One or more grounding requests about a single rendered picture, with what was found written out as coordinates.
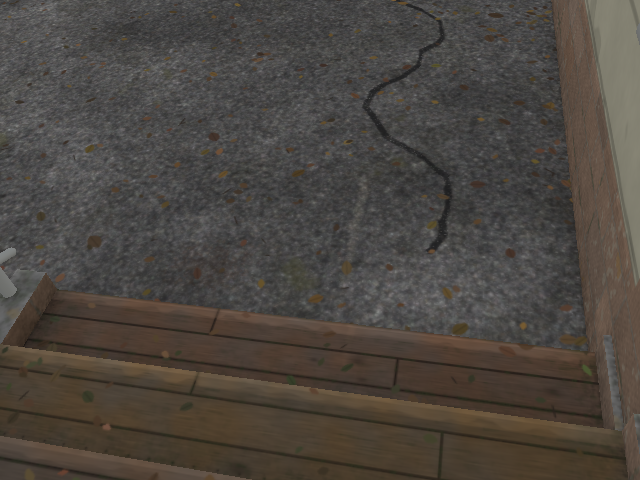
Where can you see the stairs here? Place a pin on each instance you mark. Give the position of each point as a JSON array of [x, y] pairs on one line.
[[117, 388]]

